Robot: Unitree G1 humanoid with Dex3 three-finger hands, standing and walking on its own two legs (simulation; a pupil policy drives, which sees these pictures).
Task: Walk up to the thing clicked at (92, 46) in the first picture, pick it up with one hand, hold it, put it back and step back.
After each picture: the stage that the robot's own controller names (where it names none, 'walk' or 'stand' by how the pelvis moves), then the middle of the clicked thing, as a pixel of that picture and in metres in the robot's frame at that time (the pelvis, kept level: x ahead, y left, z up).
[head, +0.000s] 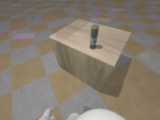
stand; (93, 38) +0.77 +0.02 +0.04
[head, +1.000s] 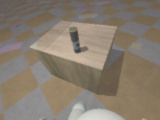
rise first; (75, 41) +0.64 +0.20 +0.06
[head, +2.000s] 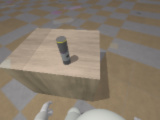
rise first; (64, 52) +0.49 +0.23 +0.07
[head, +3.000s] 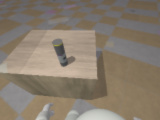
stand; (61, 54) +0.48 +0.26 +0.05
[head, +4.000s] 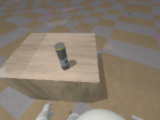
stand; (63, 58) +0.46 +0.24 +0.04
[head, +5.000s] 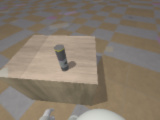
stand; (62, 59) +0.46 +0.25 +0.04
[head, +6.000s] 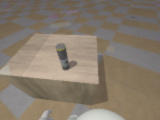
stand; (63, 58) +0.46 +0.25 +0.04
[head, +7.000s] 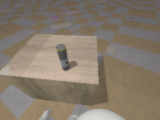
stand; (63, 58) +0.46 +0.25 +0.04
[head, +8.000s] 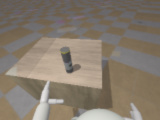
rise first; (67, 61) +0.45 +0.24 +0.04
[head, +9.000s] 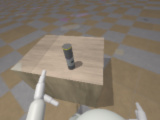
go down; (69, 58) +0.48 +0.23 +0.04
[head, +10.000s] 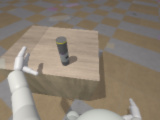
go down; (63, 53) +0.49 +0.22 +0.06
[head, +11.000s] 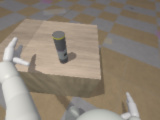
go down; (61, 49) +0.48 +0.21 +0.09
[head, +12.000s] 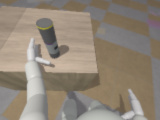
close in; (50, 42) +0.48 +0.23 +0.12
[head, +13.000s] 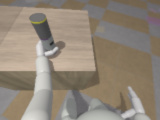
close; (46, 38) +0.51 +0.24 +0.13
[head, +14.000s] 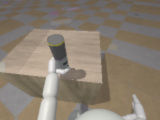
lift; (60, 57) +0.34 +0.19 +0.19
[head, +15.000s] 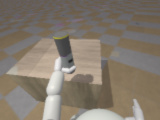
hold; (66, 55) +0.33 +0.17 +0.24
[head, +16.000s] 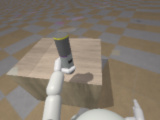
hold; (65, 55) +0.34 +0.17 +0.22
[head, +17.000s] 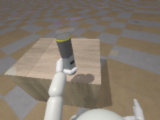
hold; (67, 57) +0.33 +0.16 +0.22
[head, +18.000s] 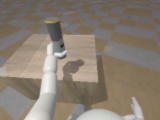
crouch; (57, 40) +0.44 +0.22 +0.24
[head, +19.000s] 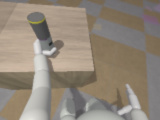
lower; (45, 38) +0.50 +0.24 +0.12
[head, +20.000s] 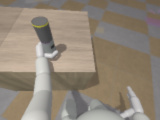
lower; (47, 41) +0.49 +0.24 +0.13
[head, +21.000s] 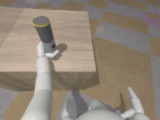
lower; (48, 41) +0.49 +0.24 +0.13
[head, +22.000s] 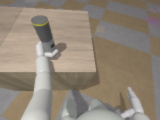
lower; (47, 40) +0.49 +0.24 +0.13
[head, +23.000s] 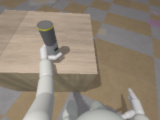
draw back; (51, 44) +0.47 +0.23 +0.12
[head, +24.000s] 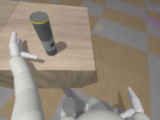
sink last; (47, 38) +0.48 +0.23 +0.13
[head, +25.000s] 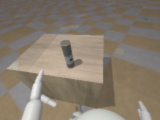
sink last; (68, 55) +0.47 +0.23 +0.09
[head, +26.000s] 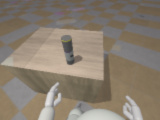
stand; (68, 51) +0.48 +0.22 +0.09
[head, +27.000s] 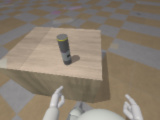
stand; (65, 51) +0.47 +0.23 +0.11
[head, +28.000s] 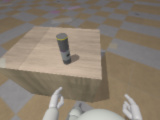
stand; (64, 50) +0.48 +0.22 +0.11
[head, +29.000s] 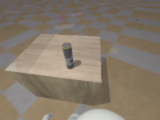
stand; (68, 57) +0.49 +0.22 +0.04
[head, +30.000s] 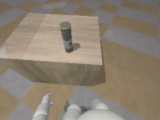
walk; (67, 39) +0.57 +0.20 +0.06
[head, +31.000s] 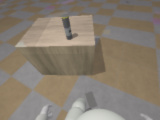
walk; (67, 28) +0.81 +0.31 +0.07
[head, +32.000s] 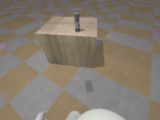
stand; (77, 22) +1.14 +0.26 +0.06
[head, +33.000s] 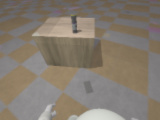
stand; (74, 24) +1.11 +0.27 +0.04
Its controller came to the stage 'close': yes
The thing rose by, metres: 0.21
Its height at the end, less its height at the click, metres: +0.00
